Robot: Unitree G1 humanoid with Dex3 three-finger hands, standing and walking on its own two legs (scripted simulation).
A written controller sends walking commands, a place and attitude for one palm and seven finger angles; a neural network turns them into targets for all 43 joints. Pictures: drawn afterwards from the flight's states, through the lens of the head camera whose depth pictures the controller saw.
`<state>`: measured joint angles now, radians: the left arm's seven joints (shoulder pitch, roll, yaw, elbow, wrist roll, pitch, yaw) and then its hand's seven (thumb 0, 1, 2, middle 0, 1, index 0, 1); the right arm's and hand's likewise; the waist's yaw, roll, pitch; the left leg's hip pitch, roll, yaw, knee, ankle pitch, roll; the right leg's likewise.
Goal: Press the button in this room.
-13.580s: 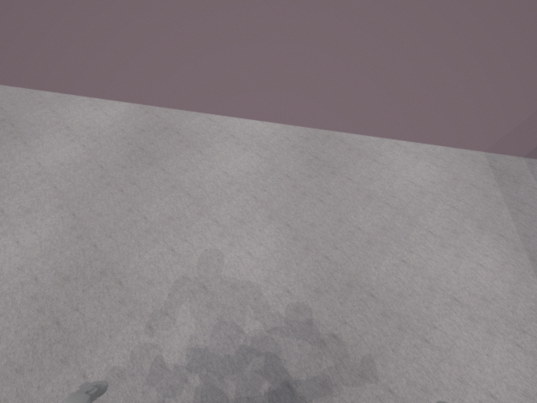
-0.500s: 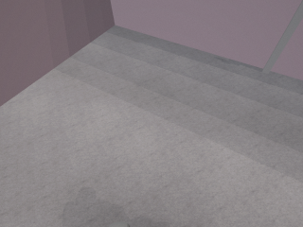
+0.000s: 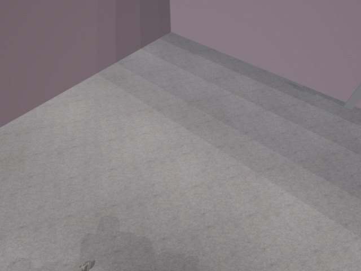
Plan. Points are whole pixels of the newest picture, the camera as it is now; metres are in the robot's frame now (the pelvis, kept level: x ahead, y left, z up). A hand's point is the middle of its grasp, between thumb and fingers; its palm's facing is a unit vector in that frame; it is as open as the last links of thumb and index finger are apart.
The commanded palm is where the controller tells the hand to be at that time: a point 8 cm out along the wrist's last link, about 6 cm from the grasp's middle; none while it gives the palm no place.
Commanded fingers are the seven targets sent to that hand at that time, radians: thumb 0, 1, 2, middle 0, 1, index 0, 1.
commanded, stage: turn or walk to find it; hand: left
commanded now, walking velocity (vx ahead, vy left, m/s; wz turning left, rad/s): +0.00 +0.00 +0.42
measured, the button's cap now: out of the picture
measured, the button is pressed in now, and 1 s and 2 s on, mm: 0 0 0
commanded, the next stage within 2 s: none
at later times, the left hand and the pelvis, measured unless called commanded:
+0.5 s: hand out of the picture -0.05 +0.20 -0.18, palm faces +0.29 -0.93 -0.22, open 7.3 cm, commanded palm none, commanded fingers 0.00 0.90 0.90 -0.20 -0.30 -0.20 -0.30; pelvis -0.04 +0.00 -0.01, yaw +15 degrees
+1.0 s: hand out of the picture -0.03 +0.21 -0.15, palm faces +0.42 -0.87 -0.27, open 7.3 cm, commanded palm none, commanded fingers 0.00 0.90 0.90 -0.20 -0.30 -0.20 -0.30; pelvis -0.06 -0.03 +0.00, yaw +25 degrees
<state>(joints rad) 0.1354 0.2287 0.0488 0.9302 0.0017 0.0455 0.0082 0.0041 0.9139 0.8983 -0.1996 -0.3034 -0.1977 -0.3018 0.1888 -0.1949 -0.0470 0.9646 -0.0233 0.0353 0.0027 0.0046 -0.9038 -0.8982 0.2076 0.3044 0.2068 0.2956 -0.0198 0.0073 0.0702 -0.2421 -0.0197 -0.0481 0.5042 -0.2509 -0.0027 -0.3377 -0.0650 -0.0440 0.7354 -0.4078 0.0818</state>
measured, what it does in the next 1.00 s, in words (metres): steps on the spot, turning left: right foot, then left foot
